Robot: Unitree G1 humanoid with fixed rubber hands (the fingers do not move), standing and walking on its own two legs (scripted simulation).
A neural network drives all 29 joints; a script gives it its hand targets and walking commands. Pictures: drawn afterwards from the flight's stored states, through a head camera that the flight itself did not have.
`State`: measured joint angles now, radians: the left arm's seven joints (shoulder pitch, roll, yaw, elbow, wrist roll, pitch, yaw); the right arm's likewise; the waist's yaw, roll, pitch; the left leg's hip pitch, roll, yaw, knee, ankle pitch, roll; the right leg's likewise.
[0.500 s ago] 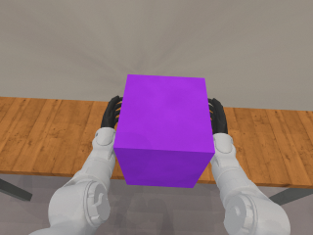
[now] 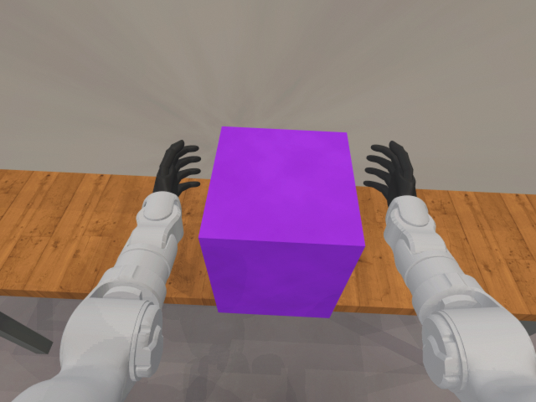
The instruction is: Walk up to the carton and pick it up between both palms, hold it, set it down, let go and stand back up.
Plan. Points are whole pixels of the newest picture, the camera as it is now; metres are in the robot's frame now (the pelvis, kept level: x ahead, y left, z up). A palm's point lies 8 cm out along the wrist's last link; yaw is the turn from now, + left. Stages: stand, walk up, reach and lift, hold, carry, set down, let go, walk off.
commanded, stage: set down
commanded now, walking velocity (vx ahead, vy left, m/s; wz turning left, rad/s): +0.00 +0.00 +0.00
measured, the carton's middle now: (278, 227) +0.41 +0.00 +0.01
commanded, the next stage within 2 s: none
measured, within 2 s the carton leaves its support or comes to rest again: neither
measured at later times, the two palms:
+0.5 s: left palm (153, 184) +0.43 +0.18 +0.10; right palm (414, 189) +0.41 -0.20 +0.11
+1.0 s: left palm (142, 125) +0.46 +0.18 +0.19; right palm (428, 133) +0.44 -0.20 +0.19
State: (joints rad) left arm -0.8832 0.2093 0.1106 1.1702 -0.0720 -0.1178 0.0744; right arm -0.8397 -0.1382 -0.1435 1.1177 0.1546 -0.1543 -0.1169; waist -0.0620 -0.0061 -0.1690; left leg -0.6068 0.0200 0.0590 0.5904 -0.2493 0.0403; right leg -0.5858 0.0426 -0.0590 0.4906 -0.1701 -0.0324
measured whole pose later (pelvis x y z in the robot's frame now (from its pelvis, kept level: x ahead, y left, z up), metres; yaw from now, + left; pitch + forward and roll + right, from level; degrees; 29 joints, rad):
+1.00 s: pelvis +0.01 -0.03 +0.02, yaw +3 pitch +6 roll +0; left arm -1.00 0.38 0.06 0.99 -0.19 0.26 0.00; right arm -0.95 -0.19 -0.03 0.89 0.34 0.26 -0.25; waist -0.10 -0.04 -0.09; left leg -0.33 0.01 0.01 0.41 -0.19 0.00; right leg -0.31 0.05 -0.08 0.36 -0.15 -0.06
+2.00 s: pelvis +0.02 -0.01 +0.02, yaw +2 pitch -1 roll -1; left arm -0.04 0.20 0.02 0.47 -0.10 -0.19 -0.04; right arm -0.01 -0.08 0.01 0.47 0.15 -0.24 -0.13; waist -0.02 -0.02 0.04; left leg -0.17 -0.01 0.02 0.42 -0.23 0.03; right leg -0.15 0.04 -0.04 0.35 -0.15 -0.04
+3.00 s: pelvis +0.02 -0.02 +0.01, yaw +1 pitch -5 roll +0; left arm 0.13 0.24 -0.07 0.62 -0.11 -0.15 0.01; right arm 0.14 -0.11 0.00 0.71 0.07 -0.29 -0.04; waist 0.02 -0.03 0.06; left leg -0.09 0.00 0.03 0.42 -0.25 0.01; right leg -0.09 0.05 -0.02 0.40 -0.22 -0.05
